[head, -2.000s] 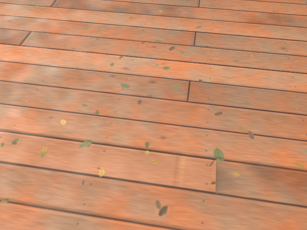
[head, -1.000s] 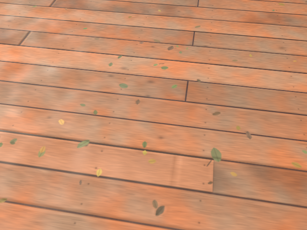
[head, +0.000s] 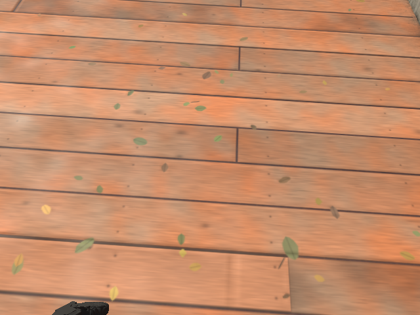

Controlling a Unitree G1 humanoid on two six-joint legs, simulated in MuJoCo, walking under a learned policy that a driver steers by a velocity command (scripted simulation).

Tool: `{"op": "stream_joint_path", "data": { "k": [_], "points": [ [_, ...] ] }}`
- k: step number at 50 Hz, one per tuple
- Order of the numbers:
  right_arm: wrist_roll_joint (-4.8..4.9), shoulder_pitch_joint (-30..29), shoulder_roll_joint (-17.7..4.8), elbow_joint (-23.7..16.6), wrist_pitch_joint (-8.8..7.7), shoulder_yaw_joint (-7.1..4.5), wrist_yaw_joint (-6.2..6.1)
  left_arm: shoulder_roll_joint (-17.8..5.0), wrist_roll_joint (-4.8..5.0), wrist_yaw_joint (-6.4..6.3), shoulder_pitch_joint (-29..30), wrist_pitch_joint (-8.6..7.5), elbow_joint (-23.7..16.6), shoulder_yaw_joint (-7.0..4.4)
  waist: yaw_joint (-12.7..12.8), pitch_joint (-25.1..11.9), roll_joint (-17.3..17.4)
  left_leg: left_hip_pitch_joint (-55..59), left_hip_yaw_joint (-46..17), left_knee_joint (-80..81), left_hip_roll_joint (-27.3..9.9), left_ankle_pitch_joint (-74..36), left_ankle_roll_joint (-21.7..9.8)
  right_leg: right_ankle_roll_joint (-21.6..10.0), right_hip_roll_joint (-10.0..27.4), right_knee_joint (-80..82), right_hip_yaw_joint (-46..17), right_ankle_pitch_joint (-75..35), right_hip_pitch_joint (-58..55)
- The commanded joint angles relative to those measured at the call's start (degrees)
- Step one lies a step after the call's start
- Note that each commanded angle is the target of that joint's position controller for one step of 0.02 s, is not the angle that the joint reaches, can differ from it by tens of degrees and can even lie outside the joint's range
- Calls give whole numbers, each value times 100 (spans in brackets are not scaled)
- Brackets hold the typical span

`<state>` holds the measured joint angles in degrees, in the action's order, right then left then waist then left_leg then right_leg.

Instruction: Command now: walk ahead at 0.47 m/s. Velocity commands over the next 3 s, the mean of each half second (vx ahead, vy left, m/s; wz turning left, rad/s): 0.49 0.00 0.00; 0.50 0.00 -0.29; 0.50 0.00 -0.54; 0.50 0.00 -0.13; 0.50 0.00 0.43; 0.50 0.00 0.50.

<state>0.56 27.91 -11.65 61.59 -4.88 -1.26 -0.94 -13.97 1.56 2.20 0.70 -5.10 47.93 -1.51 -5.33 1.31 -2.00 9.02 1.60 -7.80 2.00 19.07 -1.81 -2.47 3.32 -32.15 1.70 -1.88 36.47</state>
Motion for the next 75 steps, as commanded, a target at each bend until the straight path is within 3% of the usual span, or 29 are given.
{"op": "stream_joint_path", "data": {
  "k": [1, 3, 4, 5, 6, 7, 9, 11, 14, 24, 28, 30, 31, 32, 33, 34, 36, 38, 42, 53, 56, 58, 59, 60, 61, 62, 65, 70, 75],
  "points": [
    [13, 59, -1076, -178, 34, -243, -50, -533, 7, 75, 414, -133, -497, -137, 438, 433, 757, -202, -457, -398, -1659, -4015, -655, -242, -200, 246, 73, 274, -362],
    [-57, -130, -1135, -265, 132, -271, -46, -926, 23, 23, -907, -114, -142, -358, 1146, -503, 946, -269, -235, -1984, -1451, -5895, -477, -502, -585, 185, 332, 496, -2129],
    [-103, -225, -1052, -388, 142, -216, -27, -1188, 9, -37, -1963, -77, 130, -472, 1592, -1188, 838, -1334, -160, -3409, -1234, -5088, -314, -762, -93, 13, -198, 495, -3883],
    [-102, 549, -259, -475, 32, 2, 75, -1756, -150, -64, -2779, -41, 317, -617, 1313, -2289, -604, -3751, -41, -5906, -232, -2158, 75, -1775, 1558, 302, -2978, 1716, -6331],
    [4, 482, -294, -344, -153, 16, 125, -1336, -139, -52, -2738, -20, 378, -475, 1315, -2692, -977, -4484, -903, -6961, 156, 1185, 18, -1926, 1980, 1459, -4706, 2278, -6412],
    [187, -189, -843, -600, -271, -141, 147, -1023, -86, -51, -2148, -46, 319, -373, 1206, -1552, -783, -5051, -943, -7323, -232, 998, -118, -1552, 1734, 1630, -3915, 2387, -5520],
    [181, -899, -955, -794, -305, -206, 59, -632, -133, -16, -1188, -104, 147, -246, 806, -432, 100, -4738, -626, -6727, -798, 40, -177, -1228, 1314, 1981, -2349, 1298, -3519],
    [77, -637, -690, -747, -138, -233, 10, -432, -205, 35, -966, -152, 196, -191, 428, -234, -127, -4031, -650, -6230, -1060, -304, -155, -1101, 952, 2321, -1605, 916, -2572],
    [31, -825, -577, -882, 12, -242, -29, -617, -172, -16, -1242, -190, 389, -228, 325, 70, -147, -4202, -518, -5631, -1167, -613, -6, -1223, 858, 2657, -1113, 570, -2142],
    [55, -3018, -551, -1626, -107, -153, 188, -944, -38, -241, -2388, -23, 768, -305, 960, 395, -26, -4572, -176, -2454, -771, -2516, 117, -929, 865, 2504, -510, 253, -3306],
    [71, -2934, -814, -1757, -161, -226, 305, -1053, -33, -276, -2386, 118, 820, -374, 706, 212, -173, -4245, -150, -2104, -595, -1653, -170, -739, 1204, 1840, -610, -711, -4117],
    [54, -1581, -1227, -1397, -185, -459, 259, -935, -68, -267, -2233, 180, 748, -319, -10, -613, -152, -2236, 44, -1957, -309, -1568, -433, -509, 779, 206, -398, -2076, -3717],
    [-41, -485, -1694, -1200, -183, -589, 194, -690, -170, -262, -2284, 173, 580, -203, -349, -1549, 420, -385, -1079, -2145, -1359, -1596, -798, -308, 379, -1615, -145, -679, -2511],
    [-88, -181, -2030, -1065, -145, -655, 221, 133, -105, -219, -3049, 56, 574, 12, 61, -2268, 1955, 1418, -3800, -1412, -2658, -420, -1623, 37, -695, -3549, -169, 3119, -250],
    [-63, -244, -1413, -1133, -162, -492, 222, -559, 57, -215, -2738, -52, 654, -140, -155, -2143, 1374, 1229, -4117, -1044, -2567, 99, -1444, -39, -458, -4256, -1026, 3486, 289],
    [-53, -718, -1155, -1208, -186, -412, 197, -882, 180, -220, -2225, -105, 487, -245, -87, -1307, 1127, 515, -3135, -971, -2414, -236, -1148, -116, -189, -4361, -973, 3001, 622],
    [-93, -1462, -871, -1290, -222, -332, 206, -782, 78, -300, -1819, -69, 434, -296, 242, -554, 597, -934, -1864, -597, -2016, -1207, -907, -81, 287, -3818, -823, 2119, 191],
    [-161, -1646, -679, -1231, -257, -294, 217, -521, 76, -283, -2043, 101, 501, -322, 509, -351, 743, -1559, -1125, -253, -1755, -1522, -806, -73, 463, -3523, -846, 1760, -339],
    [-171, -1525, -884, -1081, -289, -378, 120, -356, 33, -276, -1722, 294, 296, -353, 592, 15, 541, -1709, -284, 49, -1711, -2152, -876, 20, 505, -3001, -882, 1077, 159],
    [-21, -829, -1209, -863, 14, -503, -64, -195, -24, 85, 63, 231, -594, -247, 123, 512, 389, -327, 974, -299, -1905, -3132, -655, -144, 233, -588, 53, 348, 635],
    [37, -1055, -1452, -970, 126, -570, -102, -455, 3, 152, -257, 261, -717, -374, 513, 88, 707, -135, 1207, -1299, -1930, -5672, -481, -443, -260, -545, 528, 1147, -332],
    [81, -1305, -1547, -1067, 195, -575, -119, -958, 34, 96, -1658, 273, -428, -656, 1336, -683, 702, -690, 1359, -3258, -1674, -6119, -233, -804, -723, -80, 619, 1007, -2332],
    [-14, -1273, -1395, -1187, 146, -511, -120, -1485, 10, -41, -2514, 330, -226, -863, 1641, -1180, 66, -2118, 1360, -5046, -1388, -4155, 51, -1129, -88, 173, -589, 1066, -4045],
    [-166, -787, -475, -1474, -36, -256, -21, -1972, 19, -69, -2294, 279, -274, -893, 841, -1568, -1212, -4603, 619, -6922, -117, 1345, 367, -2154, 1274, 746, -3871, 1748, -5668],
    [91, -1373, -876, -1627, -310, -291, 74, -1581, -67, -41, -2540, 205, -391, -759, 1224, -2105, -624, -5293, -645, -7475, -48, 1553, 241, -2300, 1589, 1537, -4957, 2142, -5991],
    [273, -1853, -1057, -1777, -433, -341, 117, -1241, -90, -34, -2321, 130, -354, -669, 1231, -1313, -388, -5773, -682, -7282, -345, 983, 82, -1995, 1444, 1615, -4089, 1698, -5523],
    [-26, -1720, -1168, -1635, -378, -441, 38, -677, -89, -58, -1270, 65, -636, -483, 525, -502, 203, -4664, -674, -5982, -914, -10, 101, -1510, 761, 1755, -2413, 161, -3326],
    [-151, -2261, -870, -1949, -143, -384, 4, -1057, -53, -246, -1584, 51, -619, -560, 527, -183, 73, -4483, -425, -4396, -777, -1018, 517, -1417, 413, 2006, -1733, -622, -2423],
    [-61, -3104, -659, -2180, -212, -259, 148, -930, -41, -299, -2056, 105, -460, -506, 980, -83, -280, -3864, -259, -2515, -419, -2806, 453, -999, 180, 1939, -1413, 193, -2306]
  ]
}}
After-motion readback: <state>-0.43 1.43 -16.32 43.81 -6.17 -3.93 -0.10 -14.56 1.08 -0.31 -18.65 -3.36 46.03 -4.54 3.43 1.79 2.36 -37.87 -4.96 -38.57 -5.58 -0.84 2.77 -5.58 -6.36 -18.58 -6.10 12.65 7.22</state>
